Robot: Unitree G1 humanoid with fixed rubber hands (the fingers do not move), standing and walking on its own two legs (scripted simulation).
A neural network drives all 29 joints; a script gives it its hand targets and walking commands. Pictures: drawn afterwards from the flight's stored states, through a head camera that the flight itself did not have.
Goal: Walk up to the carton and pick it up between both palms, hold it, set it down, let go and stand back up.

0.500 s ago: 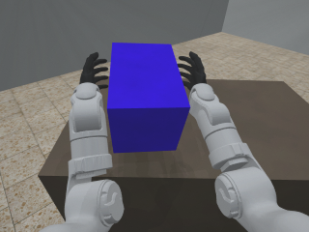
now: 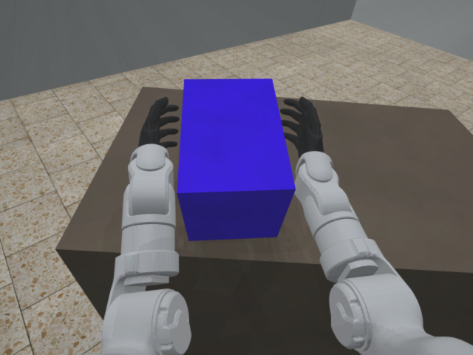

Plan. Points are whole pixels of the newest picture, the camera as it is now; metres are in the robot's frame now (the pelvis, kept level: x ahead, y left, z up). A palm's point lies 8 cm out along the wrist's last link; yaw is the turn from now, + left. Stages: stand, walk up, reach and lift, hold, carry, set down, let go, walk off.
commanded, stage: set down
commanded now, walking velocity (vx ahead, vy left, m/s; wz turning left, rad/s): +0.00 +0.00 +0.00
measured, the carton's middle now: (230, 158) +0.42 +0.00 +0.13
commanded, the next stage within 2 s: none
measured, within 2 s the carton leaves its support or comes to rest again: neither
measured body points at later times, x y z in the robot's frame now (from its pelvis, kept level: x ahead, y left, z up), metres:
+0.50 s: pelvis +0.01 +0.00 +0.00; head -0.01 +0.03 +0.45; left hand +0.42 +0.12 +0.14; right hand +0.42 -0.13 +0.16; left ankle +0.04 +0.12 -0.75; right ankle -0.01 -0.11 -0.75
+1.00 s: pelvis +0.01 +0.00 +0.00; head +0.02 +0.02 +0.45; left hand +0.43 +0.12 +0.11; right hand +0.43 -0.13 +0.13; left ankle +0.04 +0.12 -0.75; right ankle -0.01 -0.11 -0.75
